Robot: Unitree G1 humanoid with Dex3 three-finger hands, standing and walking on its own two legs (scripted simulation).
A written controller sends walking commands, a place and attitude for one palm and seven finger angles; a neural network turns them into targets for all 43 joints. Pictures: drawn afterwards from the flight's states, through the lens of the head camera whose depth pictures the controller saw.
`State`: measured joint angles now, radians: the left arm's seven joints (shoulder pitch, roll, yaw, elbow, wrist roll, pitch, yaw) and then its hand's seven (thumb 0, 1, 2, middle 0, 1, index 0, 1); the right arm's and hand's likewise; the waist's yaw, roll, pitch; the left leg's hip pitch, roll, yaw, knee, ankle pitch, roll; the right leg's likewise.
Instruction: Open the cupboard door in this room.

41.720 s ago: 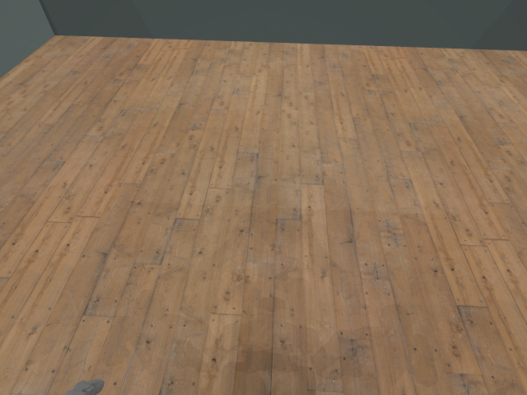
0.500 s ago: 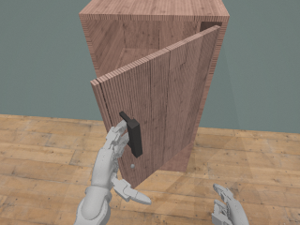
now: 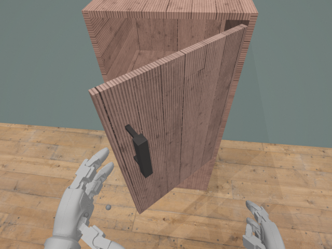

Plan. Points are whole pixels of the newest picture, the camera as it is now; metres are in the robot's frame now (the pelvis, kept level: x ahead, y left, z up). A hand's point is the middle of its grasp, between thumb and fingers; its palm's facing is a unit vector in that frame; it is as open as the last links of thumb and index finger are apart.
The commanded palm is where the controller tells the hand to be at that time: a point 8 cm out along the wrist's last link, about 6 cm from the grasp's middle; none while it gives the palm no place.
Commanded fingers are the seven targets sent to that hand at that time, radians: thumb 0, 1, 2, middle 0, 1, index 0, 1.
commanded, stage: slide the hand sideways off the handle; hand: left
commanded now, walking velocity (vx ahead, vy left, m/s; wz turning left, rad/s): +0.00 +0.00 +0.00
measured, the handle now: (138, 151) +0.31 +0.09 +0.10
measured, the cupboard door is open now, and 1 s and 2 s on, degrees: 45 45 45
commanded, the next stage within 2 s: draw the hand back to the body in 0.12 s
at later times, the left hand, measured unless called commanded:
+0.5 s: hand (77, 210) +0.17 +0.17 +0.12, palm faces -0.04 -1.00 -0.06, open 16.3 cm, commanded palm +0.14 +0.23 +0.13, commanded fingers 0.00 -0.50 0.30 -0.15 -0.30 -0.15 -0.30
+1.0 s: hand (29, 196) +0.18 +0.24 +0.15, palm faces +0.28 -0.90 -0.32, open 14.1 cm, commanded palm +0.14 +0.29 +0.18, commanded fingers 0.00 0.20 0.60 -0.17 -0.30 -0.17 -0.30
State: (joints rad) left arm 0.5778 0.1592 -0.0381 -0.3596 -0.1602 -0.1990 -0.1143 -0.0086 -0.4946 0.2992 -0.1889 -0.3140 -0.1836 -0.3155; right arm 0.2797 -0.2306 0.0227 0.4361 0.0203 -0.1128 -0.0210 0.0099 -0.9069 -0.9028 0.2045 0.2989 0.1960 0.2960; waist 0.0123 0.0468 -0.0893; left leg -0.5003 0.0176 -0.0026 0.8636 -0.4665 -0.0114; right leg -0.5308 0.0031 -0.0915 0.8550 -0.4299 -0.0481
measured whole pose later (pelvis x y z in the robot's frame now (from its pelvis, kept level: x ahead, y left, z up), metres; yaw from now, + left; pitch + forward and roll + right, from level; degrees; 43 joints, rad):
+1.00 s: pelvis +0.00 +0.04 +0.03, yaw +0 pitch -2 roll -1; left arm 0.58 0.29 0.13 -0.49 -0.04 -0.04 0.11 0.00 -0.12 0.46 -0.17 -0.30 -0.17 -0.30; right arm 0.24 -0.22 0.06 0.55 0.01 -0.16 -0.08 0.01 -0.90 -0.90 0.21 0.30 0.20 0.30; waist 0.06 0.05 -0.02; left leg -0.22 -0.01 0.02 0.61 -0.35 0.04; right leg -0.23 -0.01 -0.07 0.55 -0.29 0.00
